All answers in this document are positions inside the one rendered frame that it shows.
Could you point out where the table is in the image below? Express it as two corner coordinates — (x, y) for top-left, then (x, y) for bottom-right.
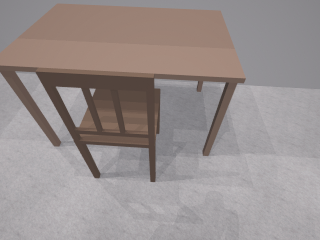
(0, 3), (246, 156)

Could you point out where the chair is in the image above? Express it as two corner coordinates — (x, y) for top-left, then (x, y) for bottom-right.
(35, 67), (161, 182)

